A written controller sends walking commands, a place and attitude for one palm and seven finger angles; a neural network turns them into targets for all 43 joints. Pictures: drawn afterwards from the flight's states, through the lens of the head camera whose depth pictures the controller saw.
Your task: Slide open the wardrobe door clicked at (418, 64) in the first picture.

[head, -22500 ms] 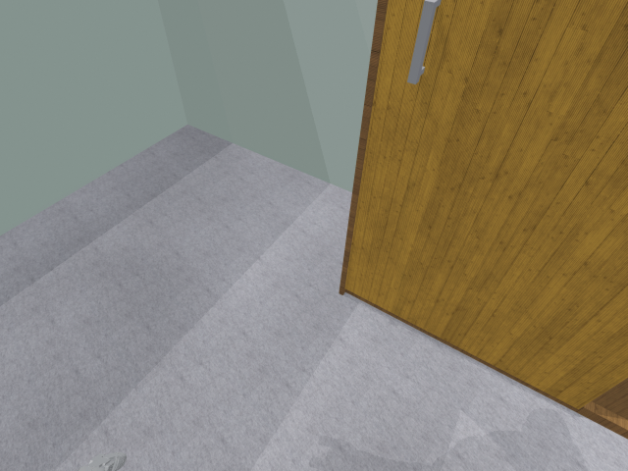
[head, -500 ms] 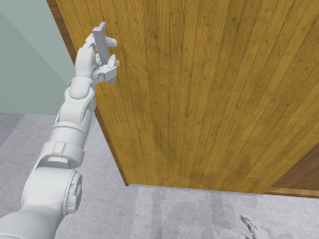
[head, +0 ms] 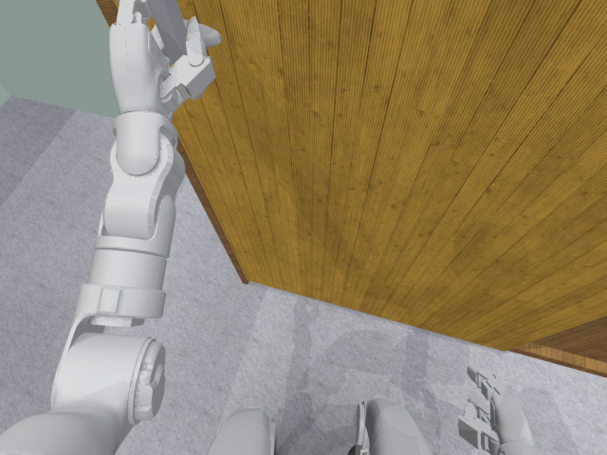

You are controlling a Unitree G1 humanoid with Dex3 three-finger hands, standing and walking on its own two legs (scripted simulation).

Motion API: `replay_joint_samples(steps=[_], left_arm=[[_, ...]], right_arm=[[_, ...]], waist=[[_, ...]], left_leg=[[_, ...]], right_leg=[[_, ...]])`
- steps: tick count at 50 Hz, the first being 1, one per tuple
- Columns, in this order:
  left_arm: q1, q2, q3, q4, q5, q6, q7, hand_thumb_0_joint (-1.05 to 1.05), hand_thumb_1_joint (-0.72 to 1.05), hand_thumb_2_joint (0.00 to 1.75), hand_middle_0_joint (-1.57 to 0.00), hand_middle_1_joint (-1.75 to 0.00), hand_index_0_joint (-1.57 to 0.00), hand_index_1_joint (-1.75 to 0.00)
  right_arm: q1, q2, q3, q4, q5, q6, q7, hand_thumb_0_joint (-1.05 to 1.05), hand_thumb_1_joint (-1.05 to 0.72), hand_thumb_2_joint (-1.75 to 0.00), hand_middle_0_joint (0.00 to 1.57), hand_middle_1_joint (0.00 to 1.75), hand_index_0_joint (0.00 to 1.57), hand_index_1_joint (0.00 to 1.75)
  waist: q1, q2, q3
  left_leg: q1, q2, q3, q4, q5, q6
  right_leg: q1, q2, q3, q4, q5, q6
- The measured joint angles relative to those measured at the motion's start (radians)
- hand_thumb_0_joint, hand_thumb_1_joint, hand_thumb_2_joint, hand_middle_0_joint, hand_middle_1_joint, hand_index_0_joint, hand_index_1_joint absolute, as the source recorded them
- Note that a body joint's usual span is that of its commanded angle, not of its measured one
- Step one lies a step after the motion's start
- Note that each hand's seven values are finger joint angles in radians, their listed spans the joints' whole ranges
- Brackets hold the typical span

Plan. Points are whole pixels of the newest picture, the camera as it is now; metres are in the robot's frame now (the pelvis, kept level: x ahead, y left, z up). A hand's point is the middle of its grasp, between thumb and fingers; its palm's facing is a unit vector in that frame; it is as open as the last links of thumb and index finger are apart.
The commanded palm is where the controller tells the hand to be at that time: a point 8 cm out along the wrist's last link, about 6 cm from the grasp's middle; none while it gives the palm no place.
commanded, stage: step sideways, sliding the door along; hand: left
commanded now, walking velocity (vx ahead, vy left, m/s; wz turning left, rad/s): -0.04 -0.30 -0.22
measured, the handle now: (181, 23) +0.49 +0.20 +0.22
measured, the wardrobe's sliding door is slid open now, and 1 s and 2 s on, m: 0.00 0.13 0.20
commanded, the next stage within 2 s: stop walking and hold the door there in 1.90 s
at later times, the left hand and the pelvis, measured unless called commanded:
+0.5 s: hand (246, 68) +0.45 +0.13 +0.20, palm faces +0.49 -0.87 -0.04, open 6.9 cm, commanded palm +0.40 +0.08 +0.19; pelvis +0.09 -0.11 +0.00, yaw +6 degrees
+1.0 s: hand (336, 89) +0.43 +0.04 +0.20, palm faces +0.37 -0.93 +0.01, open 7.1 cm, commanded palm +0.39 +0.02 +0.19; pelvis +0.17 -0.15 +0.00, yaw +1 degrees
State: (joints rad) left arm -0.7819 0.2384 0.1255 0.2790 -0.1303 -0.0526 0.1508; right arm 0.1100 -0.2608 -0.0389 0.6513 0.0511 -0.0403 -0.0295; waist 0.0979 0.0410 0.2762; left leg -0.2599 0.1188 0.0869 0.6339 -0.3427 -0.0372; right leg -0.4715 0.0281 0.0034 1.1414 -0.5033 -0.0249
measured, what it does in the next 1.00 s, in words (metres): walks ahead: right foot, then left foot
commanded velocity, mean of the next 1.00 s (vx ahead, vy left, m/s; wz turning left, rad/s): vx -0.23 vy -0.10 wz -0.24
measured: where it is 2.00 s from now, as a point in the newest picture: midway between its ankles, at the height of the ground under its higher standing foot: outside the picture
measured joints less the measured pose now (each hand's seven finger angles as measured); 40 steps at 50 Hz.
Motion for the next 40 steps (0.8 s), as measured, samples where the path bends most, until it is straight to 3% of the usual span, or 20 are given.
replay_joint_samples(steps=[5, 10, 12, 13, 14, 16, 18, 20, 22, 24, 25, 28, 31, 36, 40], left_arm=[[0.046, 0.007, 0.01, -0.084, 0.018, 0.018, -0.026, -0.01, 0.79, 0.88, -0.44, -1.41, -0.13, -1.31], [0.104, 0.042, 0.056, -0.115, 0.006, 0.028, -0.031, -0.01, 0.77, 0.88, -0.48, -1.42, -0.11, -1.31], [0.123, 0.06, 0.085, -0.114, 0.002, 0.033, -0.022, -0.02, 0.76, 0.88, -0.49, -1.43, -0.09, -1.32], [0.133, 0.063, 0.105, -0.115, 0.005, 0.037, -0.016, -0.02, 0.76, 0.88, -0.49, -1.43, -0.08, -1.33], [0.152, 0.059, 0.129, -0.124, 0.006, 0.038, -0.007, -0.02, 0.76, 0.88, -0.5, -1.43, -0.06, -1.33], [0.204, 0.05, 0.168, -0.168, 0.006, 0.05, 0.011, -0.03, 0.77, 0.87, -0.5, -1.43, -0.04, -1.34], [0.255, 0.036, 0.186, -0.239, -0.002, 0.071, 0.03, -0.03, 0.77, 0.86, -0.49, -1.43, -0.03, -1.36], [0.297, 0.018, 0.186, -0.311, 0.002, 0.075, 0.05, -0.03, 0.78, 0.85, -0.48, -1.43, -0.02, -1.36], [0.329, -0.003, 0.172, -0.378, 0.017, 0.067, 0.068, -0.03, 0.78, 0.85, -0.47, -1.42, -0.02, -1.34], [0.35, -0.027, 0.141, -0.438, 0.044, 0.057, 0.081, -0.04, 0.78, 0.85, -0.46, -1.43, -0.02, -1.3], [0.355, -0.036, 0.119, -0.461, 0.056, 0.054, 0.082, -0.04, 0.78, 0.84, -0.45, -1.45, -0.02, -1.27], [0.371, -0.07, 0.052, -0.5, 0.071, 0.028, 0.067, -0.03, 0.8, 0.85, -0.42, -1.48, -0.01, -1.19], [0.448, -0.113, 0.012, -0.563, 0.096, 0.024, 0.06, -0.02, 0.8, 0.84, -0.41, -1.47, -0.04, -1.16], [0.602, -0.169, -0.046, -0.674, 0.109, 0.019, 0.058, -0.01, 0.79, 0.84, -0.43, -1.44, -0.08, -1.15], [0.712, -0.168, -0.078, -0.746, 0.093, 0.003, 0.052, -0.01, 0.8, 0.84, -0.44, -1.42, -0.07, -1.16]], right_arm=[[-0.044, 0.06, 0.014, -0.057, -0.004, -0.023, 0.028, 0.01, -0.9, -0.9, 0.2, 0.3, 0.2, 0.3], [-0.04, 0.105, 0.043, -0.108, -0.003, -0.066, 0.037, 0.01, -0.9, -0.9, 0.21, 0.3, 0.2, 0.3], [-0.031, 0.112, 0.054, -0.119, 0.003, -0.085, 0.037, 0.01, -0.9, -0.9, 0.21, 0.3, 0.2, 0.3], [-0.034, 0.104, 0.058, -0.116, 0.008, -0.091, 0.037, 0.01, -0.9, -0.9, 0.21, 0.3, 0.2, 0.3], [-0.049, 0.087, 0.058, -0.105, 0.01, -0.091, 0.033, 0.01, -0.9, -0.9, 0.21, 0.3, 0.2, 0.3], [-0.082, 0.049, 0.046, -0.077, 0.006, -0.086, 0.013, 0.01, -0.9, -0.9, 0.21, 0.3, 0.2, 0.3], [-0.098, 0.013, 0.025, -0.064, 0.01, -0.085, -0.007, 0.01, -0.9, -0.9, 0.21, 0.3, 0.2, 0.3], [-0.1, -0.018, 0.012, -0.053, 0.013, -0.091, -0.019, 0.01, -0.9, -0.9, 0.21, 0.3, 0.2, 0.3], [-0.092, -0.039, 0.004, -0.047, 0.015, -0.088, -0.024, 0.01, -0.9, -0.9, 0.2, 0.3, 0.2, 0.3], [-0.069, -0.055, -0.005, -0.054, 0.013, -0.075, -0.022, 0.01, -0.9, -0.9, 0.2, 0.3, 0.2, 0.3], [-0.051, -0.057, -0.014, -0.06, 0.011, -0.069, -0.019, 0.01, -0.91, -0.9, 0.2, 0.3, 0.2, 0.3], [-0.009, -0.026, -0.034, -0.065, 0.012, -0.062, 0.01, 0.01, -0.91, -0.9, 0.2, 0.3, 0.19, 0.3], [0.029, 0.015, -0.011, -0.076, 0.005, -0.083, 0.037, 0.02, -0.91, -0.9, 0.2, 0.3, 0.19, 0.3], [0.063, 0.084, 0.045, -0.121, -0.015, -0.103, 0.061, 0.02, -0.9, -0.9, 0.2, 0.3, 0.2, 0.3], [0.046, 0.121, 0.086, -0.139, -0.037, -0.103, 0.065, 0.02, -0.9, -0.9, 0.21, 0.3, 0.2, 0.3]], waist=[[0.055, 0.022, 0.024], [0.095, 0.031, 0.029], [0.093, 0.025, 0.024], [0.081, 0.036, 0.024], [0.062, 0.055, 0.025], [0.032, 0.062, 0.013], [0.016, 0.051, 0.004], [0.001, 0.036, 0.0], [-0.013, 0.019, -0.008], [-0.029, 0.018, -0.022], [-0.032, 0.022, -0.03], [0.015, -0.004, -0.015], [0.044, -0.001, -0.029], [0.069, 0.012, -0.063], [0.074, 0.016, -0.073]], left_leg=[[0.069, 0.091, -0.026, -0.047, 0.001, -0.061], [0.156, 0.165, -0.03, -0.055, -0.018, -0.118], [0.156, 0.182, -0.024, 0.011, -0.036, -0.11], [0.135, 0.195, -0.033, 0.073, -0.042, -0.083], [0.095, 0.189, -0.063, 0.159, -0.06, -0.047], [-0.006, 0.086, -0.111, 0.34, -0.208, -0.021], [-0.083, -0.019, -0.098, 0.448, -0.28, -0.007], [-0.12, -0.089, -0.068, 0.426, -0.299, 0.003], [-0.115, -0.12, -0.033, 0.281, -0.236, 0.007], [-0.066, -0.104, 0.003, 0.081, 0.007, 0.017], [-0.044, -0.09, 0.003, 0.037, 0.038, 0.043], [-0.001, -0.07, 0.021, 0.055, -0.069, 0.077], [0.058, -0.033, 0.042, 0.018, -0.087, 0.06], [0.144, 0.008, 0.082, -0.067, -0.079, 0.046], [0.197, 0.017, 0.111, -0.1, -0.084, 0.032]], right_leg=[[-0.032, -0.061, 0.004, -0.137, 0.112, 0.034], [0.05, -0.062, -0.053, -0.389, 0.245, 0.054], [0.119, -0.057, -0.08, -0.511, 0.361, 0.055], [0.144, -0.054, -0.1, -0.521, 0.349, 0.039], [0.145, -0.051, -0.119, -0.499, 0.314, 0.024], [0.118, -0.073, -0.127, -0.477, 0.271, 0.009], [0.095, -0.098, -0.119, -0.496, 0.28, 0.012], [0.083, -0.114, -0.118, -0.526, 0.3, 0.008], [0.067, -0.12, -0.118, -0.538, 0.317, 0.005], [0.046, -0.108, -0.122, -0.505, 0.317, 0.011], [0.029, -0.095, -0.115, -0.462, 0.303, 0.025], [-0.021, -0.066, -0.031, -0.203, 0.077, 0.032], [-0.035, -0.059, -0.022, -0.048, 0.041, 0.035], [0.001, -0.072, -0.074, -0.094, 0.123, 0.05], [0.047, -0.06, -0.117, -0.214, 0.178, 0.057]])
